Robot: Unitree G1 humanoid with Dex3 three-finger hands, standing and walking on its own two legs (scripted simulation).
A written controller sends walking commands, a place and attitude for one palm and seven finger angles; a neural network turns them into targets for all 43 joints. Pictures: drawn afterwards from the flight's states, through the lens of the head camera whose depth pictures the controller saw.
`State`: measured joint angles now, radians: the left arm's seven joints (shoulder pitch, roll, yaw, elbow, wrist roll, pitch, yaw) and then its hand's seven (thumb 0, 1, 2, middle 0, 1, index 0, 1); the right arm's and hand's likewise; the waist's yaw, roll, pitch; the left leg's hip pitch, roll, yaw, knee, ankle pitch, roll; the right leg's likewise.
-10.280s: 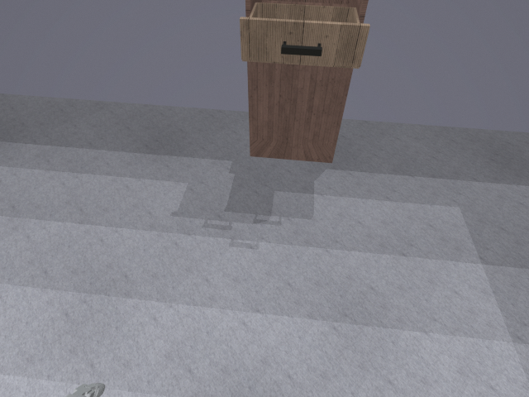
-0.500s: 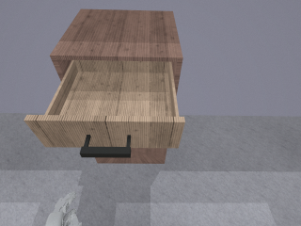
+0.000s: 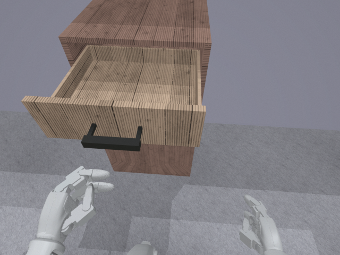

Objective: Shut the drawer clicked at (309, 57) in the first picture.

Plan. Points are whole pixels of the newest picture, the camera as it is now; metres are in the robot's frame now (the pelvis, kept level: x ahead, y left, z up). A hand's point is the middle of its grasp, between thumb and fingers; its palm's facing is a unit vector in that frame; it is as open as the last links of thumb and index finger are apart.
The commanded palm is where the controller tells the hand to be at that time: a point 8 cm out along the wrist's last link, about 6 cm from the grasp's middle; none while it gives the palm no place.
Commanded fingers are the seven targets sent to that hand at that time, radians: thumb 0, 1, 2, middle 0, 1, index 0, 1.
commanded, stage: raise the hand and make a fist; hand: left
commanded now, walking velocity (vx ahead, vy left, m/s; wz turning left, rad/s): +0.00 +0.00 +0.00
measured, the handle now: (114, 136) +0.37 +0.18 +0.08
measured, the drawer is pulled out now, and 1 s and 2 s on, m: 0.28 0.28 0.28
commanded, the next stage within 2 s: bring the fist close to the handle in 1.26 s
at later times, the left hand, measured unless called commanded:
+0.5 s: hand (85, 199) +0.20 +0.17 +0.13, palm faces +0.01 -1.00 -0.02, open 3.1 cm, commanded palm +0.15 +0.22 +0.14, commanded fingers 0.00 0.90 0.90 -1.36 -1.56 -1.36 -1.56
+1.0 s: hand (85, 190) +0.19 +0.15 +0.17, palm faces -0.01 -1.00 -0.02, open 3.3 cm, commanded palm +0.14 +0.20 +0.18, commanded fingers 0.00 0.90 0.90 -1.40 -1.60 -1.40 -1.60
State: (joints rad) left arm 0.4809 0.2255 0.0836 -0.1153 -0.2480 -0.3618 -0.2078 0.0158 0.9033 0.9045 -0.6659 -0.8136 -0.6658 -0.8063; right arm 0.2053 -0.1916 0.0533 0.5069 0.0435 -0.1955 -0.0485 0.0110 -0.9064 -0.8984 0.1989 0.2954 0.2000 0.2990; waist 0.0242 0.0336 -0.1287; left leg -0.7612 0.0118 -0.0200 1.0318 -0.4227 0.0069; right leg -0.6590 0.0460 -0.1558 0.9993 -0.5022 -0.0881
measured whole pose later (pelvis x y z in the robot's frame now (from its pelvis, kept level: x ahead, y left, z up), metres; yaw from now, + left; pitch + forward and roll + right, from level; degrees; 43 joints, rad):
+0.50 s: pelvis +0.03 +0.03 +0.02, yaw -1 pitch +8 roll -1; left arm 0.73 0.16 -0.01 -0.42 -0.20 -0.32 -0.11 0.02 0.90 0.90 -1.16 -1.35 -1.17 -1.35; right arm 0.23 -0.23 -0.01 0.49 0.04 -0.20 -0.03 0.01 -0.91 -0.90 0.20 0.29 0.20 0.30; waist 0.02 0.05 -0.12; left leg -0.62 -0.02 0.03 0.90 -0.42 0.06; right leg -0.53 0.02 -0.10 0.87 -0.48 -0.04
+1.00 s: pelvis +0.03 +0.04 +0.03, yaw -1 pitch +3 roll -1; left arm 0.76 0.15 -0.10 -0.67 -0.15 -0.08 -0.03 0.01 0.90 0.90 -1.39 -1.60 -1.40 -1.60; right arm 0.28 -0.23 0.05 0.44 0.06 -0.15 0.00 0.01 -0.90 -0.90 0.20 0.30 0.20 0.30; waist 0.02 0.07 -0.11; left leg -0.49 -0.03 0.04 0.83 -0.40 0.07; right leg -0.40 0.01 -0.09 0.80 -0.46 -0.03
